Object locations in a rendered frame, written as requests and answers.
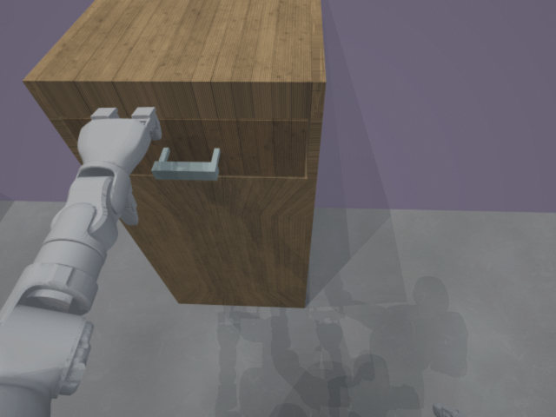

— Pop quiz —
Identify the robot left forearm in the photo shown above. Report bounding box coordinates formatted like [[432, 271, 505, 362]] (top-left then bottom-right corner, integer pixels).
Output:
[[0, 161, 131, 331]]

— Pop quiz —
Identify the handle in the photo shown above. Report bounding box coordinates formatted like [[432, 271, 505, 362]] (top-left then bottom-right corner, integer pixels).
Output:
[[151, 148, 221, 181]]

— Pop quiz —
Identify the robot left upper arm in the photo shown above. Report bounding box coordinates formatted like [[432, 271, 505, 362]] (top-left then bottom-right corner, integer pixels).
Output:
[[0, 304, 94, 417]]

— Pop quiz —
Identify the drawer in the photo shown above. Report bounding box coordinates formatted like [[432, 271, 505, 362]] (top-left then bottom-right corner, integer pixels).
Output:
[[63, 116, 308, 177]]

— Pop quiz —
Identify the left robot hand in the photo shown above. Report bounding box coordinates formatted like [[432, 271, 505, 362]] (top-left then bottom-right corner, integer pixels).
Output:
[[77, 107, 162, 226]]

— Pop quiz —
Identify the cabinet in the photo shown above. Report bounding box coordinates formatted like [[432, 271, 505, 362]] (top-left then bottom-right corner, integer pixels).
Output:
[[23, 0, 326, 308]]

